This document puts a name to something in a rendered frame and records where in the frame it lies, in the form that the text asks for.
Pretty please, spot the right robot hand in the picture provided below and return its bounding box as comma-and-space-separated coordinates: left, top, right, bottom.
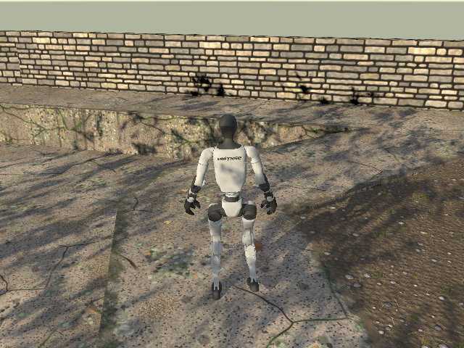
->
261, 197, 277, 215

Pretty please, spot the robot right shin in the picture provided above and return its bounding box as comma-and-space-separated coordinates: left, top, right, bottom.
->
244, 232, 257, 283

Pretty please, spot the robot left foot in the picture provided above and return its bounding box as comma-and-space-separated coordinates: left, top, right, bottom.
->
212, 282, 222, 300

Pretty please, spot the left robot hand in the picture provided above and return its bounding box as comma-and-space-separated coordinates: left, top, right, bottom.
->
184, 199, 200, 215

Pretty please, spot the left robot forearm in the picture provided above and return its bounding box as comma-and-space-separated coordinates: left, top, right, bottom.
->
186, 175, 201, 202

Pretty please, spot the left robot upper arm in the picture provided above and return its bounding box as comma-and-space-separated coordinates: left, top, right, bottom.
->
194, 147, 214, 187

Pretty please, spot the right robot upper arm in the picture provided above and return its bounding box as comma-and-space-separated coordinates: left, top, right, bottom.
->
244, 145, 266, 185

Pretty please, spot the right robot forearm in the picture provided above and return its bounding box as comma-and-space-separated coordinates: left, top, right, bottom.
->
259, 173, 274, 202

